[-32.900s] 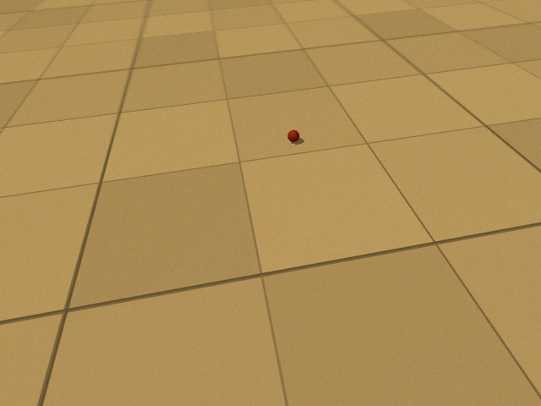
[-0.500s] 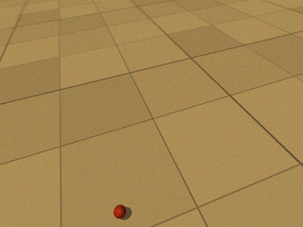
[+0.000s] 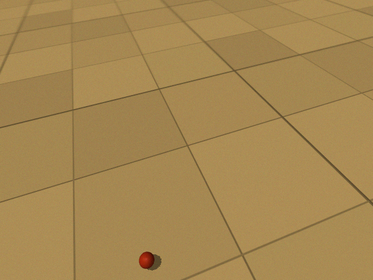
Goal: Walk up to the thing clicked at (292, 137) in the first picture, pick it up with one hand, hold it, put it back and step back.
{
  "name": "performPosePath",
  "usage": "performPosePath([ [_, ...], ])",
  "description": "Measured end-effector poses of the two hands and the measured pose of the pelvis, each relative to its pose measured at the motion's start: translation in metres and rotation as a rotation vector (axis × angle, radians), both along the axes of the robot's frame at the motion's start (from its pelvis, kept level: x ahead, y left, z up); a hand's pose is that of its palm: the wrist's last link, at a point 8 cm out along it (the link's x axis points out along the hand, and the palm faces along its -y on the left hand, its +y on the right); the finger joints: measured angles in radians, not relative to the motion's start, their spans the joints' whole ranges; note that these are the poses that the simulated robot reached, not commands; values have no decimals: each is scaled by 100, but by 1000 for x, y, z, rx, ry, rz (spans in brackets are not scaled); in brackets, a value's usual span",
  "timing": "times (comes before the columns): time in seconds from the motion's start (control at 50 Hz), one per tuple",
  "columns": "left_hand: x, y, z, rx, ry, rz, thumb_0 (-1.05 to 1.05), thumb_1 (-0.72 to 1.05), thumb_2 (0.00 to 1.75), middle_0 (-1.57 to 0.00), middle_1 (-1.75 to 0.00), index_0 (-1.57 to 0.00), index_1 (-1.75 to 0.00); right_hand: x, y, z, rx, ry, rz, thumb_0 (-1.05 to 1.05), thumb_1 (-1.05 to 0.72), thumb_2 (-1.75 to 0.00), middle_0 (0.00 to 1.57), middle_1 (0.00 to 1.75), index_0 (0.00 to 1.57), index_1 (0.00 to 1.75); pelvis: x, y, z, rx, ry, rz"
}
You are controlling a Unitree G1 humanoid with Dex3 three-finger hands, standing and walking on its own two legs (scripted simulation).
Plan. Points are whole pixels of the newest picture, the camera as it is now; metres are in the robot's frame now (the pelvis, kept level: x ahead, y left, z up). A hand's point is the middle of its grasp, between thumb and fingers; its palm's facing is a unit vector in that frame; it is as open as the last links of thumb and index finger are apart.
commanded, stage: stand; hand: left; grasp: from above
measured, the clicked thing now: (146, 260) +0.42 +0.28 -0.74
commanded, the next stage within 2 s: step back in 0.24 s
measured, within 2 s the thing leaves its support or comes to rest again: neither
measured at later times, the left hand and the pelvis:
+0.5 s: hand out of the picture +0.09 +0.29 -0.17, palm faces +0.00 -0.93 -0.36, open 7.4 cm; pelvis -0.03 +0.02 -0.02, yaw +1 degrees
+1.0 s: hand out of the picture -0.04 +0.28 -0.17, palm faces -0.09 -0.92 -0.39, open 7.3 cm; pelvis -0.14 +0.02 -0.03, yaw -4 degrees
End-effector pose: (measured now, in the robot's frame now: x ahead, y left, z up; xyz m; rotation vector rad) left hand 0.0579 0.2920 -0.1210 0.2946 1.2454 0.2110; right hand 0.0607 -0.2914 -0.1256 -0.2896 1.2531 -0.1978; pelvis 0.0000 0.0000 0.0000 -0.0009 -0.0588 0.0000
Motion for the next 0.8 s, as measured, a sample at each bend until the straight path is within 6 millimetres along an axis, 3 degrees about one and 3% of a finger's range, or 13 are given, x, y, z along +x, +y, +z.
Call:
performPosePath([
  [0.26,6,-2,0,-1,-10,3,1,91,90,-20,-30,-21,-30,5,-4,0,1,-1,0,0,-90,-90,20,30,21,30,3,-3,0,-2,8,1],
  [0.4,10,16,-5,27,-32,10,1,91,90,-20,-30,-21,-30,8,-14,-2,-36,-20,-4,0,-90,-90,20,30,21,30,-19,4,-11,-21,17,11],
  [0.52,24,44,-19,32,-75,-29,1,91,90,-20,-30,-21,-30,-15,-8,-1,-97,-1,-7,0,-91,-90,20,30,20,30,-34,29,-26,-20,32,17],
  [0.6,30,55,-23,34,-106,-37,1,91,90,-20,-30,-21,-30,-40,7,5,-112,37,7,0,-91,-90,20,30,20,30,-49,37,-23,-26,31,12],
  [0.68,18,54,-21,20,-96,-49,1,91,90,-20,-29,-20,-30,-58,17,12,-116,54,11,0,-90,-90,20,30,21,30,-63,40,-16,-31,51,1],
  [0.8,-24,51,-25,22,-22,-82,1,91,90,-20,-30,-21,-30,-67,25,8,-97,-41,-10,0,-90,-90,20,30,21,30,-84,42,-18,-12,43,-49],
])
